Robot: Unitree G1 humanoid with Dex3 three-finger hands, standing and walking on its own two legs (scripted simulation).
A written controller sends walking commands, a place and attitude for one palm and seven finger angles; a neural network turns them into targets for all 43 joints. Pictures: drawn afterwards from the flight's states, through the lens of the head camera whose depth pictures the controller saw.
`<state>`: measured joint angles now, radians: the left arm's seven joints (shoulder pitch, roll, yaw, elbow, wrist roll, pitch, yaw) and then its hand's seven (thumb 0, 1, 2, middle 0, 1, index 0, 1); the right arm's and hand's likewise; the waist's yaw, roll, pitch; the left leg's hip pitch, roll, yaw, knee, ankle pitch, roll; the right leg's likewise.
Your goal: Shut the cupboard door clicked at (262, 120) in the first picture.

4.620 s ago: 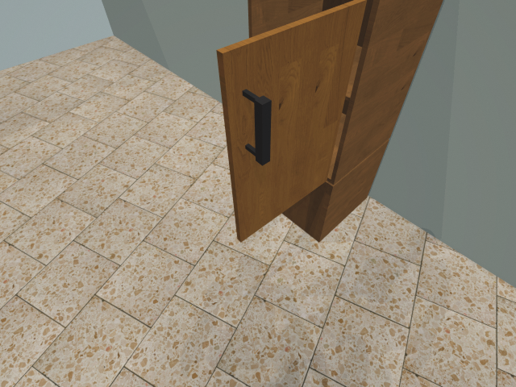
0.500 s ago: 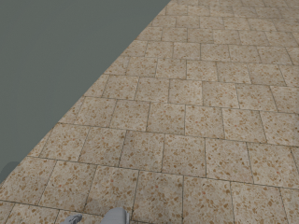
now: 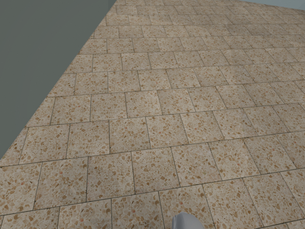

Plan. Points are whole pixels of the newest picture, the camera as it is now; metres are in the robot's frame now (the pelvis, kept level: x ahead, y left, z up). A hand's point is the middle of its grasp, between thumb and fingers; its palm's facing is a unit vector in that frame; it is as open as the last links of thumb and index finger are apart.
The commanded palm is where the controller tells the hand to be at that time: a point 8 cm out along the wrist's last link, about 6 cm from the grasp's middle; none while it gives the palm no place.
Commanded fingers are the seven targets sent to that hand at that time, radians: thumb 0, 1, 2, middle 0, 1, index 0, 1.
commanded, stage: walk around to get in front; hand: left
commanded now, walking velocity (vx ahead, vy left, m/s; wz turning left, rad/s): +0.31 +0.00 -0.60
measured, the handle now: out of the picture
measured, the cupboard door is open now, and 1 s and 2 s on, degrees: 87 87 87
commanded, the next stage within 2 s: walk to a spot facing it in 0.90 s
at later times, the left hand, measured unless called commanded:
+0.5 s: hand (133, 181) +0.28 +0.07 -0.16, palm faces -0.21 -0.95 -0.24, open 7.2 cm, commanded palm none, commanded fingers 0.00 0.90 0.90 -0.20 -0.30 -0.20 -0.30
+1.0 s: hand (151, 130) +0.50 +0.02 -0.18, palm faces -0.29 -0.94 -0.15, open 7.4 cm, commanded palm none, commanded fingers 0.00 0.90 0.90 -0.20 -0.30 -0.20 -0.30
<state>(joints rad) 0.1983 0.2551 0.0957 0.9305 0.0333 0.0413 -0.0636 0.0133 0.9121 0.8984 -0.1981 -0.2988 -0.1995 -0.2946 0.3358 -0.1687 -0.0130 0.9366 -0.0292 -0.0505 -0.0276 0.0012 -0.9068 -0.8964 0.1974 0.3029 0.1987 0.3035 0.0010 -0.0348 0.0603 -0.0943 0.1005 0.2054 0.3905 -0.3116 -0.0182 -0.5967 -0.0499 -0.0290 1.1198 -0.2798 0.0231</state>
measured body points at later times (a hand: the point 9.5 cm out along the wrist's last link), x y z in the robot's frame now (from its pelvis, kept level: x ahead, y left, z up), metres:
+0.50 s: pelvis +0.18 -0.11 +0.00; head +0.22 -0.13 +0.45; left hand +0.29 +0.12 -0.14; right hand +0.19 -0.36 -0.15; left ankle +0.28 +0.07 -0.66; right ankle +0.14 -0.13 -0.74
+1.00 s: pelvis +0.44 -0.14 -0.01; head +0.48 -0.15 +0.44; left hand +0.51 +0.07 -0.17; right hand +0.40 -0.38 -0.15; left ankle +0.47 -0.06 -0.74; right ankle +0.37 -0.25 -0.65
